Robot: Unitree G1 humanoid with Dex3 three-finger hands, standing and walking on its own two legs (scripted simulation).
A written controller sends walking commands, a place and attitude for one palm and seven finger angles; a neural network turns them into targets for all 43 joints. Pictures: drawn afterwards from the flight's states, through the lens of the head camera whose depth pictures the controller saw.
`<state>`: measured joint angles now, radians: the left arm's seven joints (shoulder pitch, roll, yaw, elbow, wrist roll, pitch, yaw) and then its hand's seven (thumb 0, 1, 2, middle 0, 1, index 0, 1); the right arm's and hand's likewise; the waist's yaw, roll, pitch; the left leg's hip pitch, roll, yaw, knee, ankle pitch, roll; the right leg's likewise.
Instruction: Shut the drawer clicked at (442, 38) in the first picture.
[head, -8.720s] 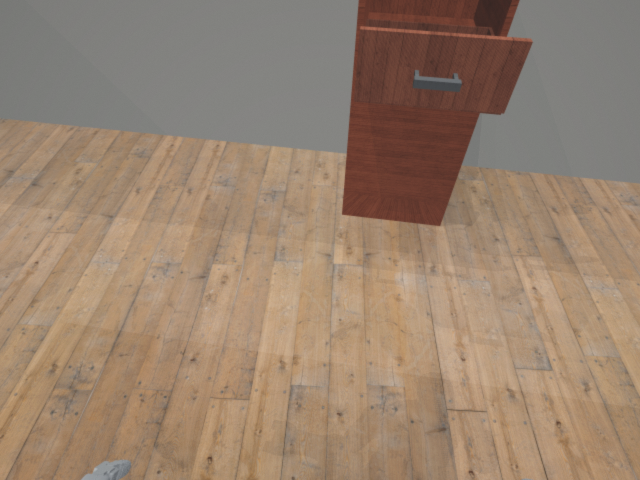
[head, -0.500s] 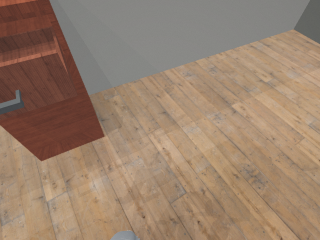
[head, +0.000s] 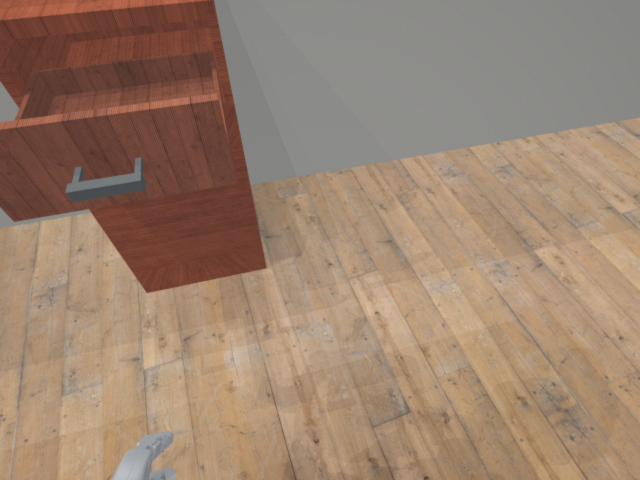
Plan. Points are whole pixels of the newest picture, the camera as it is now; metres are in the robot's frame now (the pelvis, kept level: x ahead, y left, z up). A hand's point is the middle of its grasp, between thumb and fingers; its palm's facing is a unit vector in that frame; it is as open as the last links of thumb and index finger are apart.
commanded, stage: turn to face it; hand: left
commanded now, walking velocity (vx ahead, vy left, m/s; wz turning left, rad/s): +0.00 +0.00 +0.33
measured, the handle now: (108, 177) +0.54 +0.36 +0.04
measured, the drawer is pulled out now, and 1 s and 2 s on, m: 0.29 0.29 0.29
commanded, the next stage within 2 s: take the last steps up to it in 0.18 s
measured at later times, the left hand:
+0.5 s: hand out of the picture -0.05 +0.21 -0.19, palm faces +0.25 -0.95 -0.20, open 7.4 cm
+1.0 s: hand (187, 407) +0.25 +0.22 -0.17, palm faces +0.14 -0.97 -0.20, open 7.4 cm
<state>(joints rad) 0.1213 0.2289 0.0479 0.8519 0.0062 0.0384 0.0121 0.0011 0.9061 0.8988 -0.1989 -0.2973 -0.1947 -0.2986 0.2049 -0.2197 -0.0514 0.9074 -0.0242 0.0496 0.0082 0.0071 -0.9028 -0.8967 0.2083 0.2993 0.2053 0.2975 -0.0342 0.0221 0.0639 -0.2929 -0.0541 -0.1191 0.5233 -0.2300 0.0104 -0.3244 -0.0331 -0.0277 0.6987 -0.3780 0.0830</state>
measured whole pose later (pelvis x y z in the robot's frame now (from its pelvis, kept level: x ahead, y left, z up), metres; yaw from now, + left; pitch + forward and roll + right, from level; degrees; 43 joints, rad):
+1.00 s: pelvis +0.17 +0.02 -0.02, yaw +10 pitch -2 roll +0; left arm 0.12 0.19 0.05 0.99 0.02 -0.05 -0.02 0.00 0.91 0.90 -0.20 -0.30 -0.19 -0.30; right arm 0.49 -0.14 -0.02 1.17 -0.01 -0.03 -0.02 0.01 -0.91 -0.90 0.21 0.30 0.20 0.30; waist -0.05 0.01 0.09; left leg 0.02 0.04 0.06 0.68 -0.52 0.00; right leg -0.42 -0.05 -0.13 0.63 -0.14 -0.05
